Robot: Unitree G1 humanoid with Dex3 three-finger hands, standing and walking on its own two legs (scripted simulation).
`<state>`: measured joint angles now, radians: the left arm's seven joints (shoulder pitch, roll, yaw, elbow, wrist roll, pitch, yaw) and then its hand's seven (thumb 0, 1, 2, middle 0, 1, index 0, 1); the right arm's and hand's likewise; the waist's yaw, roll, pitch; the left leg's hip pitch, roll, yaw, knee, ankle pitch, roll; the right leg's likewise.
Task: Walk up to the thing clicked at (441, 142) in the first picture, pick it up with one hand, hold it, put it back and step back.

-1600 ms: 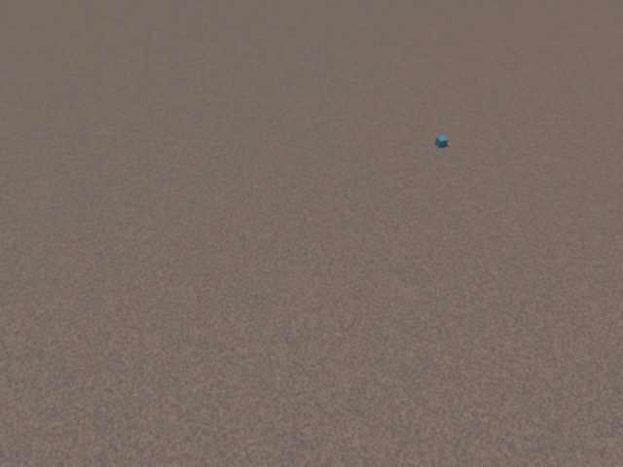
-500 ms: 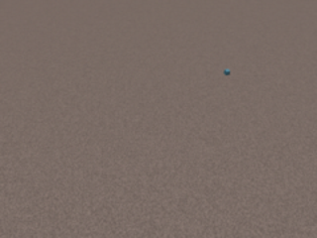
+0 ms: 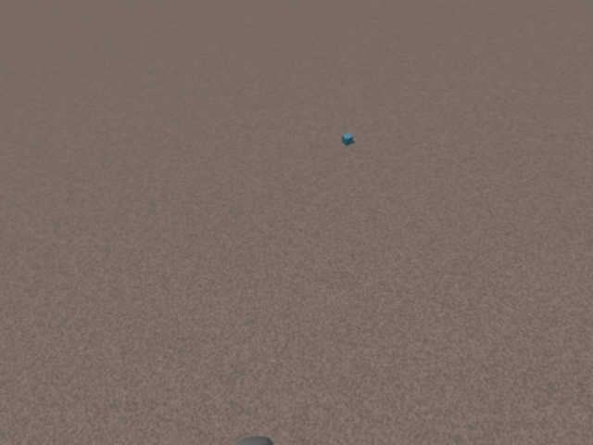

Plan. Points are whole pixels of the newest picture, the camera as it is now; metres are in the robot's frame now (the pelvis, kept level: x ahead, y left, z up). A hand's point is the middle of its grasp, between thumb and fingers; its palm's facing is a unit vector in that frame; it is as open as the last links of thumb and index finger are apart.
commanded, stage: walk up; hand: left
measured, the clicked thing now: (347, 139) +1.75 -0.10 -0.74
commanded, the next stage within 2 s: none
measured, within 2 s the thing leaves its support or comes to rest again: neither
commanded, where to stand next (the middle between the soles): +1.34 -0.24 m, yaw -13 degrees
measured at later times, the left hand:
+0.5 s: hand (200, 290) +0.40 +0.25 -0.13, palm faces -0.24 -0.91 -0.35, open 7.4 cm
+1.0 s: hand (255, 209) +0.61 +0.17 -0.12, palm faces -0.21 -0.90 -0.38, open 7.4 cm
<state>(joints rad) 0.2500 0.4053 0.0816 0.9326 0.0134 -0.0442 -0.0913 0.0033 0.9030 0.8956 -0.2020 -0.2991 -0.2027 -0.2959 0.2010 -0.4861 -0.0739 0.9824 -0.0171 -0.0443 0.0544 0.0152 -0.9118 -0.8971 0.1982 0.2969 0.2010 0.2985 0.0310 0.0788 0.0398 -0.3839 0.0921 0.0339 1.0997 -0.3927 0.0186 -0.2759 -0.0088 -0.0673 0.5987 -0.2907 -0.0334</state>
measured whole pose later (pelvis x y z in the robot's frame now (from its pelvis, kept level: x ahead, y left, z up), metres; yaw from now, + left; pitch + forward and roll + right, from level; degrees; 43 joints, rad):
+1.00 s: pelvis +0.52 -0.09 +0.01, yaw -12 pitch -1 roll -1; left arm 0.33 0.41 0.04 0.87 0.01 -0.09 -0.06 0.01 0.90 0.90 -0.21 -0.30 -0.21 -0.30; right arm 0.25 -0.43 -0.06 0.89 -0.03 -0.05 0.09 0.01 -0.91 -0.90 0.20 0.30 0.20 0.30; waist 0.04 0.05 0.05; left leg -0.53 0.13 0.03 0.73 -0.19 -0.01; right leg -0.13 0.03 -0.05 0.46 -0.31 -0.04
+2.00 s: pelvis +0.94 -0.17 -0.01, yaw -10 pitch -2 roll -1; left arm 0.37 0.45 0.05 0.90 0.01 -0.07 -0.04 0.01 0.90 0.90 -0.21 -0.30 -0.21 -0.30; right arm 0.24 -0.43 -0.07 0.90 -0.03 -0.05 0.09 0.01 -0.91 -0.90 0.20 0.30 0.20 0.30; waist 0.04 -0.01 0.06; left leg -0.39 0.06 0.06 0.59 -0.16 0.02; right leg -0.13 -0.08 -0.13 0.62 -0.44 0.00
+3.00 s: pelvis +1.23 -0.20 +0.00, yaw -12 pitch -2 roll +0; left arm 0.27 0.43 0.02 0.93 0.00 -0.03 -0.01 0.01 0.90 0.90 -0.20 -0.30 -0.20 -0.30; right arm 0.22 -0.39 -0.03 0.87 -0.01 -0.04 0.02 0.01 -0.91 -0.90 0.20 0.30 0.21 0.30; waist 0.00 -0.03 0.11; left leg -0.34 0.04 0.07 0.64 -0.26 0.02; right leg -0.42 -0.05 -0.02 0.87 -0.42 -0.03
